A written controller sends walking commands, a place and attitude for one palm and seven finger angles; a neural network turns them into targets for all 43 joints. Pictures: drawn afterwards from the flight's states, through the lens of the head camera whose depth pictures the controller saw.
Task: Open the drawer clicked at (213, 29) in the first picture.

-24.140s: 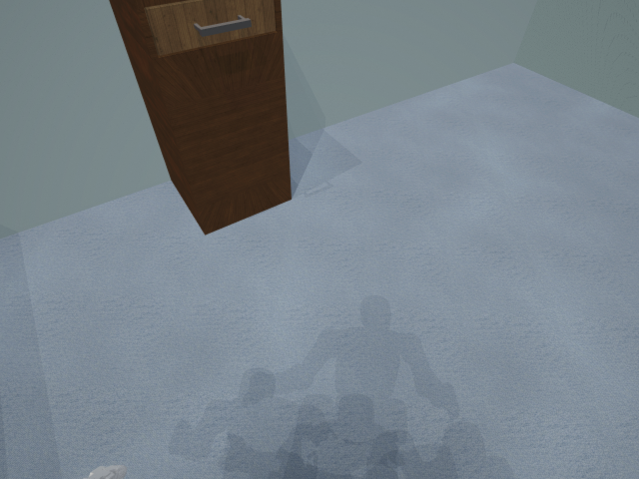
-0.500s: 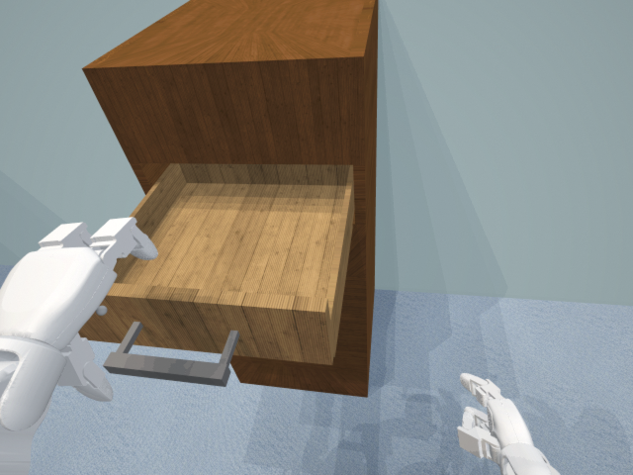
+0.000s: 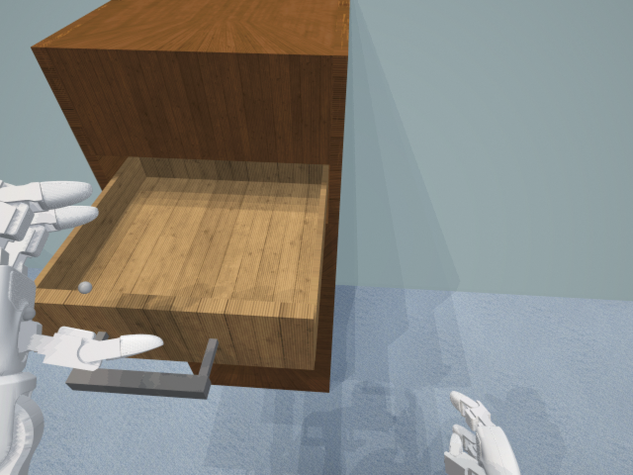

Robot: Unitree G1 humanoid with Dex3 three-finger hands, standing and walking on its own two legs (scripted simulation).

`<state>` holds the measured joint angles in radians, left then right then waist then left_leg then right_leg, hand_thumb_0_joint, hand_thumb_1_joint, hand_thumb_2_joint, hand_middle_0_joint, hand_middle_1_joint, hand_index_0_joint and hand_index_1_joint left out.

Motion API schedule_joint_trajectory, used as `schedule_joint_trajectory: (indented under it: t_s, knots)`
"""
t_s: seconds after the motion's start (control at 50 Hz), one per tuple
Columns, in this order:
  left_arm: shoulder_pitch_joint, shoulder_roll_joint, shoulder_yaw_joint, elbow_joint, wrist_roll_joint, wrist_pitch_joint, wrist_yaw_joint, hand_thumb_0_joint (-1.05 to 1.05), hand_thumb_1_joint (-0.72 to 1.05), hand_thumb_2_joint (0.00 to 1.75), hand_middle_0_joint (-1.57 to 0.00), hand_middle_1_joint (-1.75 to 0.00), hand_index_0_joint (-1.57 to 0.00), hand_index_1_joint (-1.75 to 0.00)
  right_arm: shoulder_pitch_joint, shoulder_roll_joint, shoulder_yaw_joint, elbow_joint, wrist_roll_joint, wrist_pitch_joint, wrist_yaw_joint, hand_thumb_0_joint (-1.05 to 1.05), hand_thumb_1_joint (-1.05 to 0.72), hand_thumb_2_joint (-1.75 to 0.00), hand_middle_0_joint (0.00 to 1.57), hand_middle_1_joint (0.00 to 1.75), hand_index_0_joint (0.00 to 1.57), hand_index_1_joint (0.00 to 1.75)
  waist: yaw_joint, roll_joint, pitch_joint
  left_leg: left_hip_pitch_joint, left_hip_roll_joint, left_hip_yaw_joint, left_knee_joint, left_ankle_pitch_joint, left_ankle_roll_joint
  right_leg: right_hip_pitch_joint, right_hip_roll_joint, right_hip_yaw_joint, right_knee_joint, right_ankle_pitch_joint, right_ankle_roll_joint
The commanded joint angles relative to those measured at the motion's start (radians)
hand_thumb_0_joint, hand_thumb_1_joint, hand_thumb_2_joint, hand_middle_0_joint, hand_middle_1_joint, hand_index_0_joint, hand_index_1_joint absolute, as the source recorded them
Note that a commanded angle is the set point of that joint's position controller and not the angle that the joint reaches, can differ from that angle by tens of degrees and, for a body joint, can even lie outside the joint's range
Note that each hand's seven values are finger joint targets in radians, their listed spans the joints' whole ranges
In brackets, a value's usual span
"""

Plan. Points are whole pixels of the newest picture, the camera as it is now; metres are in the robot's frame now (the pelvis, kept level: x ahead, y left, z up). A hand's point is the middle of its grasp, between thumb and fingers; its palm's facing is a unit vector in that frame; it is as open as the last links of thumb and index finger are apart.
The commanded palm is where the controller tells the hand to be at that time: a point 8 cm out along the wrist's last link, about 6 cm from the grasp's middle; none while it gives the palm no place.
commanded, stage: draw the hand back to the body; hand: left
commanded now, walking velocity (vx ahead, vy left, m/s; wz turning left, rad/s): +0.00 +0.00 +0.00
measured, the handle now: (147, 364) +0.21 +0.24 +0.05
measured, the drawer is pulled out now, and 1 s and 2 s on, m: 0.30 0.30 0.30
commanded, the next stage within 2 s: step back with the hand held close in 0.74 s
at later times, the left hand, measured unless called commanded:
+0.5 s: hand (91, 274) +0.21 +0.23 +0.23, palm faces +0.45 -0.81 -0.38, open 9.0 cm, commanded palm +0.15 +0.27 +0.24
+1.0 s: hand (103, 258) +0.22 +0.22 +0.24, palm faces +0.45 -0.76 -0.47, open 7.4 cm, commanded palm +0.15 +0.26 +0.24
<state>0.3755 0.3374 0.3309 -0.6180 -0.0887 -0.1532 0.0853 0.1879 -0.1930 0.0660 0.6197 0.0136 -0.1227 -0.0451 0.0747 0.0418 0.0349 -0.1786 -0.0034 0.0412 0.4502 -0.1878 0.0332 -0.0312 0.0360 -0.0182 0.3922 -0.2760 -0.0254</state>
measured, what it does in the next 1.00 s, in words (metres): stands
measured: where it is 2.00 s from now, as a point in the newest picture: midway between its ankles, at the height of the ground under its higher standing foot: outside the picture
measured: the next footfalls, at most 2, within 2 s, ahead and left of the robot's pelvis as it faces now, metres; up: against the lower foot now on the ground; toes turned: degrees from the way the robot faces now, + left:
right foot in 1.94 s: -0.19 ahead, -0.09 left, +0.00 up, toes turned -6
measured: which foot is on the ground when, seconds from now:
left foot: down 0.00-1.00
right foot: down 0.00-1.00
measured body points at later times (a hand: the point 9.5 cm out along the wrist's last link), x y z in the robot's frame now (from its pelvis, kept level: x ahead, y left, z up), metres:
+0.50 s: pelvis +0.02 -0.01 +0.00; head +0.00 -0.03 +0.45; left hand +0.18 +0.27 +0.25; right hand +0.22 -0.22 -0.08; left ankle +0.04 +0.09 -0.74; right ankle -0.03 -0.10 -0.74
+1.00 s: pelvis +0.02 -0.02 +0.00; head +0.02 -0.05 +0.45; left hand +0.19 +0.26 +0.26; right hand +0.21 -0.25 -0.09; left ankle +0.04 +0.09 -0.74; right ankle -0.03 -0.11 -0.74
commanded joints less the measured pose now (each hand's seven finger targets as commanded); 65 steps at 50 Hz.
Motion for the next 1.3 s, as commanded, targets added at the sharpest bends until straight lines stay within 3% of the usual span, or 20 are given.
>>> schedule_joint_trajectory:
  t_s: [0.0, 0.08, 0.22, 0.28, 0.42, 0.46, 0.52, 0.54, 0.58, 0.64, 0.68, 0.8, 0.82, 0.84, 0.88, 0.92, 0.94, 1.06, 1.16, 1.28]
  knots:
    - [-0.093, 0.180, 0.110, -0.192, -0.019, -0.069, 0.025, 0.00, -0.01, 0.51, -0.26, -0.88, -0.26, -0.88, -0.155, -0.119, -0.064, -0.158, 0.000, -0.067, -0.009, 0.00, -0.90, -0.90, 0.20, 0.30, 0.20, 0.30, -0.007, 0.101, -0.070, 0.141, 0.051, -0.062, -0.087, 0.041, -0.022, -0.146, -0.028, 0.002, -0.096, 0.085, -0.015]
    - [-0.024, 0.193, 0.134, -0.202, -0.026, -0.073, 0.023, 0.00, 0.13, 0.57, -0.25, -0.80, -0.25, -0.80, -0.149, -0.130, -0.077, -0.161, 0.001, -0.066, -0.005, 0.00, -0.90, -0.90, 0.20, 0.30, 0.20, 0.30, -0.002, 0.051, -0.111, 0.150, 0.053, -0.052, -0.064, 0.129, -0.020, -0.120, -0.029, 0.003, -0.082, 0.170, -0.013]
    - [0.002, 0.213, 0.172, -0.170, -0.033, -0.069, 0.026, 0.00, 0.37, 0.68, -0.24, -0.64, -0.24, -0.64, -0.137, -0.133, -0.092, -0.158, 0.011, -0.047, -0.010, 0.00, -0.90, -0.90, 0.20, 0.30, 0.20, 0.30, -0.010, 0.001, -0.103, 0.155, 0.053, -0.039, -0.051, 0.146, -0.020, -0.147, -0.029, 0.004, -0.084, 0.196, -0.004]
    - [0.001, 0.207, 0.168, -0.175, -0.031, -0.067, 0.026, 0.00, 0.48, 0.72, -0.23, -0.57, -0.23, -0.57, -0.136, -0.133, -0.094, -0.156, 0.012, -0.044, -0.012, 0.00, -0.90, -0.90, 0.20, 0.30, 0.20, 0.30, -0.013, 0.035, -0.106, 0.169, 0.053, -0.035, -0.044, 0.162, -0.021, -0.155, -0.031, 0.008, -0.084, 0.211, -0.003]
    - [-0.019, 0.220, 0.185, -0.156, -0.032, -0.056, 0.028, 0.00, 0.73, 0.82, -0.21, -0.41, -0.21, -0.41, -0.139, -0.131, -0.093, -0.159, 0.011, -0.033, -0.014, 0.00, -0.90, -0.90, 0.20, 0.30, 0.20, 0.30, -0.011, -0.008, -0.107, 0.169, 0.048, -0.032, -0.040, 0.164, -0.014, -0.154, -0.035, 0.012, -0.086, 0.235, 0.002]
    - [-0.026, 0.211, 0.171, -0.165, -0.030, -0.053, 0.027, 0.00, 0.80, 0.86, -0.21, -0.37, -0.21, -0.37, -0.141, -0.129, -0.092, -0.154, 0.010, -0.033, -0.014, 0.00, -0.90, -0.90, 0.20, 0.30, 0.20, 0.30, -0.015, 0.042, -0.098, 0.175, 0.045, -0.027, -0.036, 0.176, -0.016, -0.159, -0.038, 0.013, -0.087, 0.250, 0.002]
    - [-0.024, 0.211, 0.171, -0.157, -0.032, -0.045, 0.026, 0.00, 0.90, 0.90, -0.20, -0.30, -0.20, -0.30, -0.145, -0.127, -0.089, -0.161, 0.008, -0.027, -0.012, 0.00, -0.90, -0.90, 0.20, 0.30, 0.20, 0.30, -0.010, -0.012, -0.106, 0.173, 0.044, -0.031, -0.035, 0.181, -0.011, -0.154, -0.036, 0.013, -0.083, 0.264, 0.004]
    - [-0.037, 0.213, 0.170, -0.164, -0.031, -0.043, 0.025, 0.00, 0.90, 0.90, -0.20, -0.30, -0.20, -0.30, -0.150, -0.127, -0.090, -0.158, 0.008, -0.028, -0.013, 0.00, -0.90, -0.90, 0.20, 0.30, 0.20, 0.30, -0.012, 0.019, -0.097, 0.175, 0.042, -0.023, -0.029, 0.181, -0.011, -0.160, -0.038, 0.020, -0.094, 0.273, 0.003]
    - [-0.032, 0.209, 0.168, -0.154, -0.033, -0.040, 0.025, 0.00, 0.90, 0.90, -0.20, -0.30, -0.20, -0.30, -0.149, -0.126, -0.089, -0.161, 0.009, -0.023, -0.013, 0.00, -0.90, -0.90, 0.20, 0.30, 0.20, 0.30, -0.012, -0.011, -0.096, 0.170, 0.041, -0.028, -0.031, 0.178, -0.011, -0.156, -0.039, 0.015, -0.089, 0.272, 0.006]
    - [-0.054, 0.215, 0.171, -0.173, -0.031, -0.041, 0.025, 0.00, 0.90, 0.90, -0.20, -0.30, -0.20, -0.30, -0.155, -0.124, -0.088, -0.159, 0.008, -0.024, -0.012, 0.00, -0.90, -0.90, 0.20, 0.30, 0.20, 0.30, -0.012, 0.046, -0.090, 0.173, 0.039, -0.024, -0.027, 0.178, -0.011, -0.159, -0.041, 0.022, -0.094, 0.278, 0.003]
    - [-0.026, 0.213, 0.173, -0.154, -0.033, -0.038, 0.026, 0.00, 0.90, 0.90, -0.20, -0.30, -0.20, -0.30, -0.151, -0.123, -0.087, -0.163, 0.006, -0.021, -0.012, 0.00, -0.90, -0.90, 0.20, 0.30, 0.20, 0.30, -0.008, 0.003, -0.096, 0.170, 0.039, -0.028, -0.029, 0.186, -0.011, -0.151, -0.041, 0.015, -0.086, 0.288, 0.006]
    - [-0.013, 0.213, 0.174, -0.168, -0.032, -0.044, 0.025, 0.00, 0.90, 0.90, -0.20, -0.30, -0.20, -0.30, -0.153, -0.125, -0.092, -0.166, 0.009, -0.021, -0.009, 0.00, -0.90, -0.90, 0.20, 0.30, 0.20, 0.30, -0.006, 0.005, -0.114, 0.171, 0.038, -0.025, -0.023, 0.200, -0.010, -0.143, -0.043, 0.016, -0.075, 0.310, 0.008]
    - [-0.007, 0.220, 0.183, -0.167, -0.033, -0.044, 0.025, 0.00, 0.90, 0.90, -0.20, -0.30, -0.20, -0.30, -0.151, -0.124, -0.092, -0.167, 0.009, -0.021, -0.009, 0.00, -0.90, -0.90, 0.20, 0.30, 0.20, 0.30, -0.005, -0.005, -0.125, 0.173, 0.038, -0.023, -0.021, 0.207, -0.008, -0.139, -0.045, 0.016, -0.072, 0.326, 0.010]
    - [-0.183, 0.390, 0.343, -0.209, -0.011, -0.088, 0.038, 0.00, 0.90, 0.90, -0.20, -0.30, -0.20, -0.30, -0.114, -0.132, -0.079, -0.211, 0.021, 0.001, -0.002, 0.00, -0.90, -0.90, 0.20, 0.30, 0.20, 0.30, -0.042, 0.075, -0.008, 0.124, 0.051, -0.043, 0.006, 0.151, 0.001, -0.257, -0.097, 0.120, -0.111, 0.389, 0.002]
    - [-0.061, 0.272, 0.245, -0.104, -0.003, -0.093, 0.015, 0.00, 0.90, 0.90, -0.20, -0.30, -0.20, -0.30, -0.122, -0.134, -0.095, -0.181, 0.011, 0.016, -0.003, 0.00, -0.90, -0.90, 0.20, 0.30, 0.20, 0.30, -0.055, -0.098, -0.071, 0.106, 0.050, -0.045, 0.070, 0.163, 0.012, -0.234, -0.127, 0.158, -0.103, 0.551, 0.021]
    - [-0.001, 0.244, 0.217, -0.071, 0.005, -0.083, 0.007, 0.00, 0.90, 0.90, -0.20, -0.30, -0.20, -0.30, -0.114, -0.142, -0.106, -0.198, 0.019, 0.030, 0.002, 0.00, -0.90, -0.90, 0.20, 0.30, 0.20, 0.30, -0.059, -0.116, -0.113, 0.092, 0.059, -0.033, 0.089, 0.195, 0.010, -0.207, -0.146, 0.152, -0.065, 0.639, 0.040]
    - [-0.004, 0.242, 0.212, -0.095, 0.008, -0.088, 0.006, 0.00, 0.90, 0.90, -0.20, -0.30, -0.20, -0.30, -0.121, -0.148, -0.111, -0.204, 0.019, 0.031, 0.001, 0.00, -0.90, -0.90, 0.20, 0.30, 0.20, 0.30, -0.058, -0.074, -0.139, 0.099, 0.059, -0.026, 0.083, 0.231, 0.010, -0.198, -0.145, 0.146, -0.047, 0.672, 0.041]
    - [0.133, 0.312, 0.292, -0.224, 0.006, -0.095, 0.031, 0.00, 0.90, 0.90, -0.20, -0.30, -0.20, -0.30, -0.102, -0.140, -0.121, -0.252, 0.026, 0.058, 0.001, 0.00, -0.90, -0.90, 0.20, 0.30, 0.20, 0.30, -0.063, -0.064, -0.226, 0.083, 0.106, -0.044, 0.065, 0.378, 0.007, -0.175, -0.126, 0.108, 0.035, 0.567, 0.032]
    - [0.190, 0.344, 0.345, -0.304, 0.002, -0.112, 0.053, 0.00, 0.90, 0.90, -0.20, -0.30, -0.20, -0.30, -0.088, -0.138, -0.127, -0.265, 0.024, 0.057, -0.004, 0.00, -0.90, -0.90, 0.20, 0.30, 0.20, 0.30, -0.065, 0.021, -0.238, 0.027, 0.134, -0.085, 0.037, 0.354, 0.004, -0.186, -0.099, 0.107, 0.071, 0.414, 0.020]
    - [0.168, 0.323, 0.349, -0.280, 0.003, -0.129, 0.067, 0.00, 0.90, 0.90, -0.20, -0.30, -0.20, -0.30, -0.062, -0.152, -0.127, -0.255, 0.016, 0.015, -0.002, 0.00, -0.90, -0.90, 0.20, 0.30, 0.20, 0.30, -0.069, 0.107, -0.168, -0.183, 0.190, -0.147, -0.086, -0.020, 0.026, -0.173, -0.050, 0.072, 0.152, 0.081, 0.018]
